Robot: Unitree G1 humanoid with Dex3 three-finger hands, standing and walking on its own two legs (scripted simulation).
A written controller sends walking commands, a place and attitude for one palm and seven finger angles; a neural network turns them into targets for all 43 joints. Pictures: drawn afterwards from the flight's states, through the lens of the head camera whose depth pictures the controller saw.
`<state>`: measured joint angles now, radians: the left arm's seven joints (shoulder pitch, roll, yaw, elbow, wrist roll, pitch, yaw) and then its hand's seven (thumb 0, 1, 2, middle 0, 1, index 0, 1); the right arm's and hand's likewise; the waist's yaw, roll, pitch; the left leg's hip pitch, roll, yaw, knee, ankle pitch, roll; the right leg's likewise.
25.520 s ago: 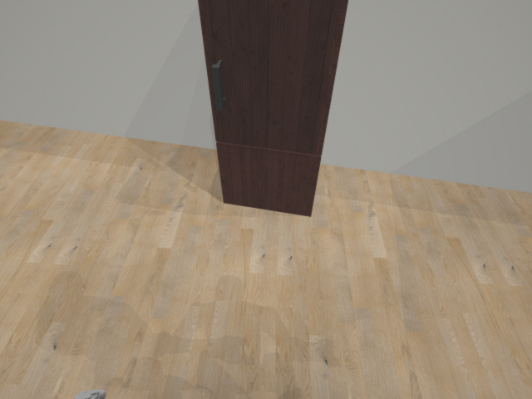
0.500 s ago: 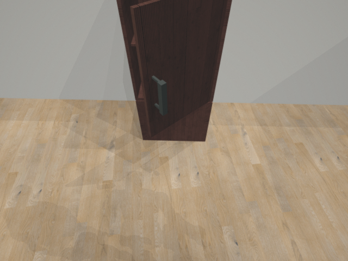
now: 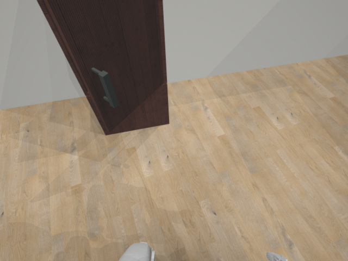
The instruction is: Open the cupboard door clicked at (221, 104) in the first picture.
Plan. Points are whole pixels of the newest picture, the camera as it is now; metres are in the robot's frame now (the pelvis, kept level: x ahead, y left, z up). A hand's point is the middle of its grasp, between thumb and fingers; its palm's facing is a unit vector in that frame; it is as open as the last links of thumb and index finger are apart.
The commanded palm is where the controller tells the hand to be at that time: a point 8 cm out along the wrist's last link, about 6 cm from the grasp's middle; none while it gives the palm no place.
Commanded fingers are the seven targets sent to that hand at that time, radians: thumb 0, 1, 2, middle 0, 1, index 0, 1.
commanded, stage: walk to a spot facing it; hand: left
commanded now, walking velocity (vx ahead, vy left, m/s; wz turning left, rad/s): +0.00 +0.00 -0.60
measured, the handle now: (105, 88) +0.66 +0.32 -0.08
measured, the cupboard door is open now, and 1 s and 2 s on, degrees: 41 41 41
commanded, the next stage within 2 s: none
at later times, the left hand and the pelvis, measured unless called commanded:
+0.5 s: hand (106, 242) +0.17 +0.21 -0.17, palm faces -0.29 -0.91 -0.30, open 7.4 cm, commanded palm none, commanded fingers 0.00 0.90 0.90 -0.20 -0.30 -0.20 -0.30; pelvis -0.01 +0.02 -0.02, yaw -18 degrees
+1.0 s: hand (159, 214) +0.25 +0.07 -0.17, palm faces -0.60 -0.77 -0.22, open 7.4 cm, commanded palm none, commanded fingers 0.00 0.90 0.90 -0.20 -0.30 -0.20 -0.30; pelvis +0.02 -0.02 -0.02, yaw -36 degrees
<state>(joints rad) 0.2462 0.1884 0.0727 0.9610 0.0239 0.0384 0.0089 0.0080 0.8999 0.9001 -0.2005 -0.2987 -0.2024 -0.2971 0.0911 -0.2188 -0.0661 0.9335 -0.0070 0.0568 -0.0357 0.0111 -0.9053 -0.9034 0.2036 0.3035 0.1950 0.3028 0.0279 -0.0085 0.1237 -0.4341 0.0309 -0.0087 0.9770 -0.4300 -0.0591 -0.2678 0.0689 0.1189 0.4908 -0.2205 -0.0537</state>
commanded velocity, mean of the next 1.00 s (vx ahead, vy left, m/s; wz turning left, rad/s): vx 0.12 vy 0.00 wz -0.59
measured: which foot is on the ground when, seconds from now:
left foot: up 0.00-0.14, down 0.16-0.42, up 0.44-0.64, down 0.66-0.94, up 0.96-1.00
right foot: down 0.00-0.16, up 0.18-0.42, down 0.44-0.66, up 0.68-0.94, down 0.96-1.00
